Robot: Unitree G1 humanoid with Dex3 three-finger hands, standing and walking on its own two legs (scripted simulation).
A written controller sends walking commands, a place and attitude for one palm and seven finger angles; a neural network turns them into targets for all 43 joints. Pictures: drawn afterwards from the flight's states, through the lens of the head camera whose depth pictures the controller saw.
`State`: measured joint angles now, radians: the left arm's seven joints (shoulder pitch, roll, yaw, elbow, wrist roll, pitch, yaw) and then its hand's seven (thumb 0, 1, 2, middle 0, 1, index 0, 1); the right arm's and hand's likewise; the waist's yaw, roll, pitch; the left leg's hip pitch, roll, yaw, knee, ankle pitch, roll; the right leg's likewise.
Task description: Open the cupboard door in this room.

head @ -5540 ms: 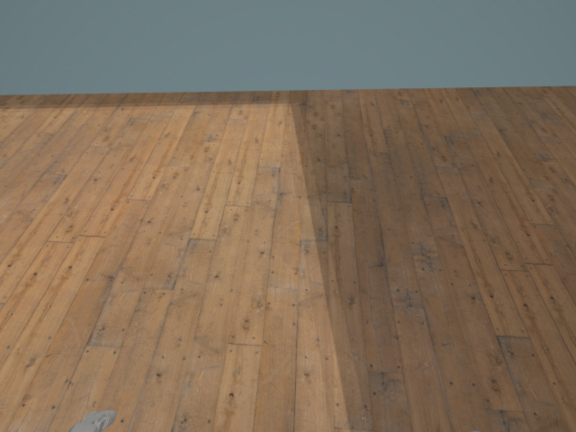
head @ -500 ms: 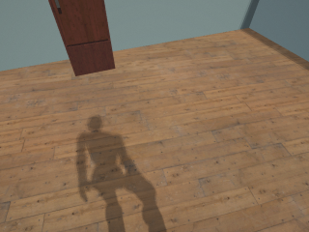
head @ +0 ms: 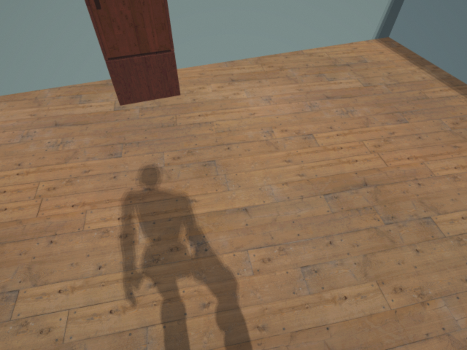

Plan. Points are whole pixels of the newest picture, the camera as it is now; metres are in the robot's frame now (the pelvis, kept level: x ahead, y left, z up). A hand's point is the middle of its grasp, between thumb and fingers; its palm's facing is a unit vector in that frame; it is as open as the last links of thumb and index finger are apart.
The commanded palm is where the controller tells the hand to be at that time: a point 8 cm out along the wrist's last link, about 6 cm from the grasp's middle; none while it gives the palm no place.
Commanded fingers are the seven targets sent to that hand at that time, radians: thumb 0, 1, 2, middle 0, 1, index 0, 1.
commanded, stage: stand and wait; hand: left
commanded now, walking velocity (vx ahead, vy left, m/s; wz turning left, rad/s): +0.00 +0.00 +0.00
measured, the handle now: out of the picture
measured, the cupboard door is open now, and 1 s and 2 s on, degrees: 0 0 0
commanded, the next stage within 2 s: turn or walk to find it in 0.18 s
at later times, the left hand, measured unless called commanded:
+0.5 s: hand out of the picture +0.01 +0.19 -0.19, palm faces +0.15 -0.97 -0.19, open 7.4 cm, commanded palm none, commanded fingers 0.00 0.90 0.90 -0.20 -0.30 -0.20 -0.30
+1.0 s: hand out of the picture +0.00 +0.17 -0.17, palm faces +0.24 -0.94 -0.24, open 7.4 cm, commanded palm none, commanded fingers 0.00 0.90 0.90 -0.20 -0.30 -0.20 -0.30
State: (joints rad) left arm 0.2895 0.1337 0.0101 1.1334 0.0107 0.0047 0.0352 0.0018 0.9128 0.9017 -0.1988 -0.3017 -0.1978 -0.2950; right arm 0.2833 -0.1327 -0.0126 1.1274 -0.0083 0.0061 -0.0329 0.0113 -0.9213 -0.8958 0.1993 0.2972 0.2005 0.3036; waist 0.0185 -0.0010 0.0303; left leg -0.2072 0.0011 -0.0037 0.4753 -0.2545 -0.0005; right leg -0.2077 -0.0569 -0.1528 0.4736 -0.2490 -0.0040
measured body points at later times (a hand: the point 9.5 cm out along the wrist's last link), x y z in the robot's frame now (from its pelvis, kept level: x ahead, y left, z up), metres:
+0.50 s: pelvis +0.00 +0.01 -0.01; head +0.01 +0.02 +0.44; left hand +0.00 +0.24 -0.18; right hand +0.01 -0.22 -0.17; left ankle +0.00 +0.11 -0.74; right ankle +0.00 -0.11 -0.74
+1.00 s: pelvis -0.01 -0.02 +0.00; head +0.00 -0.04 +0.45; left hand -0.01 +0.22 -0.15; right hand +0.06 -0.24 -0.17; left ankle -0.01 +0.10 -0.73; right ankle +0.00 -0.13 -0.74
